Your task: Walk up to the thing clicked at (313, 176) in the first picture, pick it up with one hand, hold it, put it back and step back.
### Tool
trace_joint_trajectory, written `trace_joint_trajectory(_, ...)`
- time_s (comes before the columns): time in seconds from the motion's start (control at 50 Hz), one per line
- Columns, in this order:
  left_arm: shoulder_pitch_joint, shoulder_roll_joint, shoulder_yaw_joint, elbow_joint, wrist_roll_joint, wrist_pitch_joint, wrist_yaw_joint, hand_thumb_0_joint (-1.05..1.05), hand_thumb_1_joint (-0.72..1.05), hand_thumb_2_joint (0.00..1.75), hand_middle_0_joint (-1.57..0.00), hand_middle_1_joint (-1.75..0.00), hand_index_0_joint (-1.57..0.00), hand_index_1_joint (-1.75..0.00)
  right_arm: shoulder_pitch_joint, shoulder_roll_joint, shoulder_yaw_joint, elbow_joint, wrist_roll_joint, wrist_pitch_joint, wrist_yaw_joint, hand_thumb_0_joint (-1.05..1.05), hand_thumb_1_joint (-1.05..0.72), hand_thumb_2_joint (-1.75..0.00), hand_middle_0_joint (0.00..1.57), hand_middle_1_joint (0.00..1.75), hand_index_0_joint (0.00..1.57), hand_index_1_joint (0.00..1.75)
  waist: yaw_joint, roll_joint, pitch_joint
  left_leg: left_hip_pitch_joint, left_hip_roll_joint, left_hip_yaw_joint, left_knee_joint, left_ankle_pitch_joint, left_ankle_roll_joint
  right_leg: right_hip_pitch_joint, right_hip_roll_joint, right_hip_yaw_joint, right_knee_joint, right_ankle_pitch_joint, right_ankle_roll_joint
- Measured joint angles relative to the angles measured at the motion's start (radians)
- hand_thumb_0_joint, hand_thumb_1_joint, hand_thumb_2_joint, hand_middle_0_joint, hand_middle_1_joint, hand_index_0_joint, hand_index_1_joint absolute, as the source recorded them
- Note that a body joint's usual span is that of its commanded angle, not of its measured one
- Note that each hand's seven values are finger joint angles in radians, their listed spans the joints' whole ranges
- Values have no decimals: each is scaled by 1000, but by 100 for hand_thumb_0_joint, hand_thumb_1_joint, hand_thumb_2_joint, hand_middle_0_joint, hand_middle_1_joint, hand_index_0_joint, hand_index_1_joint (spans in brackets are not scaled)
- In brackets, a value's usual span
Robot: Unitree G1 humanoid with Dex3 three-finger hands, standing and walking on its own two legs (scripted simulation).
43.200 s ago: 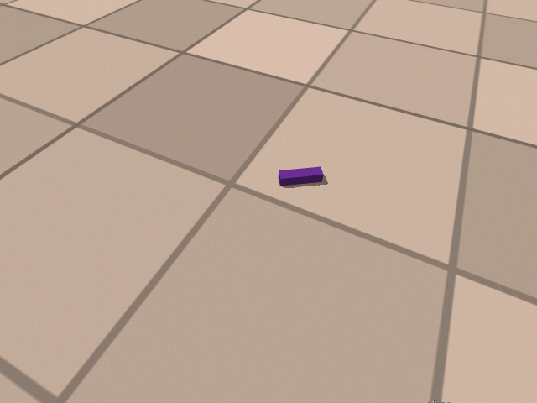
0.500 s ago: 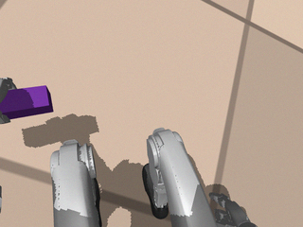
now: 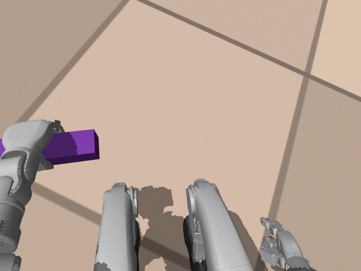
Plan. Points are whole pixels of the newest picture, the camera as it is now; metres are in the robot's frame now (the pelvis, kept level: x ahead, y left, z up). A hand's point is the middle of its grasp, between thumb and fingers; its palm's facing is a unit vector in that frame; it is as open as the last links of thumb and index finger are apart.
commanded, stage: lift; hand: left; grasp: from above
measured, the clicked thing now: (47, 150) +0.39 +0.29 -0.13
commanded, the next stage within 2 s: hold in 0.90 s
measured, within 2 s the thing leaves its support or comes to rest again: neither
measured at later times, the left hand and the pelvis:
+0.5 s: hand (0, 137) +0.35 +0.27 +0.09, palm faces -0.47 -0.10 -0.88, open 9.1 cm; pelvis +0.04 +0.00 +0.18, yaw +3 degrees
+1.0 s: hand out of the picture +0.37 +0.25 +0.17, palm faces -0.46 -0.12 -0.88, open 9.0 cm; pelvis +0.08 +0.01 +0.25, yaw +3 degrees
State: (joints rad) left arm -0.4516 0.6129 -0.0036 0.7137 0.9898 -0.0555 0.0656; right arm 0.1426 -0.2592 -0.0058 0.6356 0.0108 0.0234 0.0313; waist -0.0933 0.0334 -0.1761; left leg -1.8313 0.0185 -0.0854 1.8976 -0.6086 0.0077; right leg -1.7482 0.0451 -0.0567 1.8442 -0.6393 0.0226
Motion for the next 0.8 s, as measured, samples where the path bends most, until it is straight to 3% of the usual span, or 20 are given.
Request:
trace_joint_trajectory(0.14, 99, -48, -46, -64, -21, 26, -26, 1, 14, 41, -66, -68, -74, -58, 19, 11, 5, 15, 15, -4, -39, 0, -89, -89, 21, 30, 20, 30, 2, 3, -7, 224, 2, 14, -189, 24, 0, 217, -3, 13, -186, 29, -3)
trace_joint_trajectory(0.26, 156, -87, -70, -76, -12, 23, -3, 1, 13, 41, -66, -69, -74, -59, 41, 18, 6, 37, 25, -16, -64, 1, -90, -89, 21, 30, 20, 30, 6, 1, 4, 429, 4, 29, -356, 54, 1, 416, -5, 28, -351, 64, -4)
trace_joint_trajectory(0.4, 154, -125, -100, 9, 12, 42, 33, 0, 13, 41, -66, -69, -74, -59, 69, 21, -1, 68, 33, -41, -74, 1, -90, -89, 21, 30, 20, 30, 11, 4, 15, 642, 5, 44, -543, 98, 2, 623, -6, 43, -538, 113, -4)
trace_joint_trajectory(0.56, 151, -174, -144, 80, 11, 61, 47, 0, 13, 42, -66, -69, -74, -58, 104, 16, -12, 95, 31, -67, -79, 1, -90, -89, 21, 30, 20, 30, 20, 8, 37, 841, 7, 63, -723, 142, 4, 815, -9, 62, -717, 163, -3)
trace_joint_trajectory(0.8, 146, -218, -161, 87, 14, 83, 78, 0, 13, 40, -69, -63, -77, -53, 118, 17, -14, 104, 22, -63, -72, 1, -90, -89, 21, 30, 20, 30, 26, -5, 86, 1067, 4, 83, -945, 206, 2, 1030, -15, 82, -929, 228, -5)
